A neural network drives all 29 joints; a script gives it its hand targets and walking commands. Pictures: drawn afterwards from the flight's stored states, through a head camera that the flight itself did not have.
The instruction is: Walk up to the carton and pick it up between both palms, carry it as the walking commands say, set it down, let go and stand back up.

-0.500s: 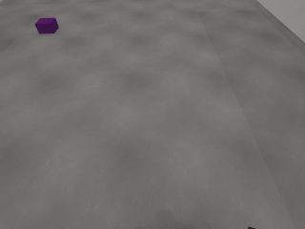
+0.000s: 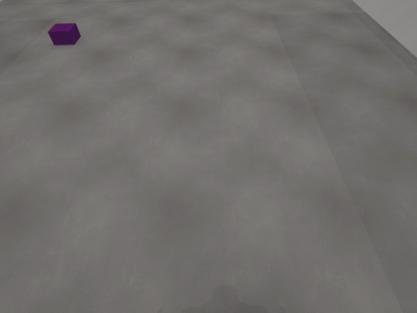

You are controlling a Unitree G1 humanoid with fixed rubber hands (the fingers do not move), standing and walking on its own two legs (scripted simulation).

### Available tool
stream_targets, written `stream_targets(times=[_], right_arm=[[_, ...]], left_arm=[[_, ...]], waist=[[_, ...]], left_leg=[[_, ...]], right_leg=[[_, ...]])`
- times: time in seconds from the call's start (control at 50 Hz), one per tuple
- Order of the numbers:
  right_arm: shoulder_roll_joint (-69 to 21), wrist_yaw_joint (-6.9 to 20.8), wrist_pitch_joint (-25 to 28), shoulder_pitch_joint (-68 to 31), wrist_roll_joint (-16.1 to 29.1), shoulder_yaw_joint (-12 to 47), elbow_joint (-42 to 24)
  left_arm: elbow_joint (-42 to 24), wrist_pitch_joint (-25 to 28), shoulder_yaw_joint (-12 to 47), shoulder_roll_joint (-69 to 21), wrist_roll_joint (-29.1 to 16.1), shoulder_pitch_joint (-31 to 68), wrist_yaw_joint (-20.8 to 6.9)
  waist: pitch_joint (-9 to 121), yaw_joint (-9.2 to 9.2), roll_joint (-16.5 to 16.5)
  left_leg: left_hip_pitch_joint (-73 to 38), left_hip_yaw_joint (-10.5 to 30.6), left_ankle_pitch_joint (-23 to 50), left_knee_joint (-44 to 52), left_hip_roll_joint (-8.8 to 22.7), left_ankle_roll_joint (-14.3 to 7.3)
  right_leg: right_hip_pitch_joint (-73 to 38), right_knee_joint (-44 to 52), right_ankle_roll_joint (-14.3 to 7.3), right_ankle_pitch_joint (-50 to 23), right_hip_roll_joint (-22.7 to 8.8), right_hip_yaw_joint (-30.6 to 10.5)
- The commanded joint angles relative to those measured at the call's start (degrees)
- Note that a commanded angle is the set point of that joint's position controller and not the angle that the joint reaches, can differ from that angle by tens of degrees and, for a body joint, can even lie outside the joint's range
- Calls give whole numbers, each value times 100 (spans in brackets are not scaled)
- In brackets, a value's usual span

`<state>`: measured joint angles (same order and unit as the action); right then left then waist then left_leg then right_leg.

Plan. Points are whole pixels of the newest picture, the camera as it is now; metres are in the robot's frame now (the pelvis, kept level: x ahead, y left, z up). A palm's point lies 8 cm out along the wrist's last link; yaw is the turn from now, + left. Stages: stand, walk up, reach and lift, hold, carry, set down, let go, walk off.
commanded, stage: stand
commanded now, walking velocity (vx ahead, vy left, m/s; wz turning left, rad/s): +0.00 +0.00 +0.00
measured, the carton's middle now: (65, 34) +2.96 +1.59 -0.69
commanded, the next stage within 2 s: walk up in 0.26 s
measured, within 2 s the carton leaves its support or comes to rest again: neither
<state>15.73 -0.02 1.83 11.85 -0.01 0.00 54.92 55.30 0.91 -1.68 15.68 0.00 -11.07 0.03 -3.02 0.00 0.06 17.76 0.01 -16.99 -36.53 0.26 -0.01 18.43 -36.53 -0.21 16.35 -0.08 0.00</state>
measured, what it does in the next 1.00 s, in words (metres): steps to the left: left foot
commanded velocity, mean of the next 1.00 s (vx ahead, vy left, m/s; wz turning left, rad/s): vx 0.29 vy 0.07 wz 0.29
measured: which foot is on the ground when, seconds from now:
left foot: down 0.00-0.52, up 0.54-0.82, down 0.84-1.00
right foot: down 0.00-0.84, up 0.86-1.00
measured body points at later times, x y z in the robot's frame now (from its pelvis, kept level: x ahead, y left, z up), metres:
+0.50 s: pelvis -0.01 +0.00 +0.01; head +0.00 +0.00 +0.46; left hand +0.07 +0.27 -0.13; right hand +0.06 -0.27 -0.13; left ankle +0.03 +0.12 -0.72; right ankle +0.04 -0.12 -0.72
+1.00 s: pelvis +0.06 +0.14 +0.01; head +0.07 +0.18 +0.46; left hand +0.11 +0.41 -0.14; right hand +0.12 -0.10 -0.12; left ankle +0.05 +0.22 -0.72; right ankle +0.05 -0.05 -0.62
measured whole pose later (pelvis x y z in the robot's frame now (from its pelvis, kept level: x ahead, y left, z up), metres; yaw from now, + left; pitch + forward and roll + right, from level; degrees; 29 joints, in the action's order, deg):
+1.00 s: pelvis +0.06 +0.14 +0.01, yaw +12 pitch +0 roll -4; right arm 10.8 3.5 0.7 20.0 0.0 0.0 56.8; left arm 53.0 -1.0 -2.0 15.9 0.0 -10.3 -1.9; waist -1.1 -0.3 1.5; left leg 15.2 1.9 -16.6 -32.2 0.3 -2.5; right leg 25.6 -67.3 4.0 23.3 -5.9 2.5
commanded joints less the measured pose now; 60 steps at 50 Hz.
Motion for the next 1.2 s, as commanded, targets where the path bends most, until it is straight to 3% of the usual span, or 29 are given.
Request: stream_targets(times=[0.0,0.42,0.44,0.46,0.48,0.5,0.54,0.58,0.62,0.66,0.7,0.72,0.74,0.76,0.78,0.8,0.82,0.84,0.86,0.88,0.9,0.92,0.96,1.08,1.18], right_arm=[[1422,-59,157,-405,-123,-334,-10],[1396,-34,185,-373,-132,-289,163],[1415,-45,-129,4,-370,-564,191],[824,297,-412,-1291,-211,-333,-586],[517,496,-440,-1612,-280,-297,-1010],[405,518,-441,-1457,-312,-285,-998],[526,544,-380,-831,-308,-405,-620],[568,570,-334,-390,-297,-445,-392],[447,589,-336,-152,-260,-415,-276],[363,637,-376,-179,-182,-356,-335],[204,618,-353,186,-111,-259,-253],[172,571,-302,423,-92,-233,-164],[182,505,-240,664,-97,-226,-40],[342,434,-162,1249,-156,-270,249],[747,348,-80,2045,-199,-382,541],[1589,225,-22,2571,-291,-551,529],[1599,163,-18,1894,-255,-489,267],[1535,141,-43,1283,-205,-431,32],[1296,156,-91,801,-124,-354,-8],[1044,170,-31,637,-98,-337,-125],[887,151,75,683,-103,-335,-165],[854,124,147,893,-90,-353,-109],[807,60,208,1381,-61,-372,30],[782,-34,199,2182,-117,-295,191],[793,-94,200,2448,-148,-314,398]], left_arm=[[-154,199,-259,1389,61,536,26],[62,229,-222,1364,59,556,5],[-9,-122,-368,1099,102,-199,-138],[-237,-235,-314,1429,86,-580,203],[-94,-181,-472,1828,82,-1171,361],[-173,-153,-386,1799,81,-864,436],[-127,-40,-325,1542,108,-801,452],[-145,35,-298,1353,104,-492,421],[-185,59,-335,1212,147,-273,367],[-240,20,-396,1272,207,-253,282],[-323,-17,-437,1312,253,58,165],[-314,-13,-462,1339,275,203,105],[-296,-17,-492,1360,275,251,74],[-324,-44,-456,1168,319,213,62],[-455,-87,-380,809,355,234,35],[-955,-99,-265,494,341,694,-9],[-1245,-138,-117,368,359,859,-45],[-1330,-131,-120,395,352,970,-115],[-1113,-109,-136,467,301,943,-200],[-959,-41,-145,482,264,787,-235],[-887,15,-145,489,253,711,-267],[-845,24,-152,504,247,682,-291],[-839,8,-140,500,263,779,-294],[-1057,27,2,339,242,1430,-278],[-1132,121,62,201,171,1755,-288]], waist=[[507,-31,274],[516,-21,273],[461,117,305],[-153,698,244],[-84,931,1357],[-211,789,1381],[96,478,1060],[525,196,927],[505,92,1175],[266,65,1555],[224,-163,2020],[255,-308,2070],[338,-438,1756],[712,-649,742],[765,-1025,-950],[336,-1269,-2974],[-452,-753,-2941],[-1081,-383,-2257],[-1068,-211,-1050],[-821,-130,-781],[-393,-133,-774],[-73,-182,-745],[179,-329,-766],[-27,-753,-745],[-49,-939,-961]], left_leg=[[-375,704,457,1220,548,-308],[-410,718,315,1547,595,-268],[224,1347,-2151,1385,1054,-100],[3094,586,-1942,-90,-78,-72],[3799,417,-892,-1773,268,109],[3695,540,-753,-2419,500,200],[2934,405,-377,-3000,526,197],[2376,201,-71,-2960,507,199],[2011,-85,-13,-2667,493,224],[1667,-281,-158,-2087,500,252],[678,-492,-476,-1060,532,193],[251,-646,-692,-565,516,176],[-17,-876,-630,-20,422,205],[-790,-980,-631,501,193,155],[-1594,-75,-888,1145,309,-128],[-1880,3233,-2262,2492,1853,-664],[-582,4748,-4401,3901,2274,-795],[50,4832,-5073,4311,2403,-837],[427,4330,-3943,3830,2043,-789],[267,3605,-2608,3435,1587,-710],[-75,2906,-1729,3203,1291,-640],[-526,2594,-1183,3024,1174,-626],[-1385,2581,-485,2874,1156,-710],[-2327,2681,1147,2705,1342,-960],[-2850,2331,3065,2244,1316,-1042]], right_leg=[[-547,1271,-275,-443,-654,-714],[-585,1611,-217,-179,-667,-714],[-227,879,-219,2496,-856,-441],[-1979,2175,-435,3025,-2018,-1892],[-2198,3207,-694,3835,-3219,-2988],[-1885,3323,-705,3524,-3202,-2878],[-1671,3177,-645,2963,-2823,-2244],[-1593,2840,-517,2134,-2394,-1362],[-1492,2728,-449,1622,-2138,-653],[-1164,2837,-400,1698,-2108,-349],[-556,2733,-239,1945,-1934,42],[-405,2520,-226,1944,-1858,210],[-489,2056,-234,1955,-1763,411],[-355,653,-142,2044,-1422,870],[575,-1605,-4,2153,-867,1130],[2776,-3623,291,2520,-180,729],[3239,-4158,286,1864,-390,-150],[3270,-4255,353,1292,-655,-438],[2453,-3853,464,831,-686,-344],[1996,-3635,444,415,-685,-188],[1747,-3427,428,113,-662,-11],[1694,-3291,426,-39,-651,79],[2006,-3052,420,-246,-605,145],[2386,-2074,515,-93,-476,58],[2371,-1098,470,154,-381,253]])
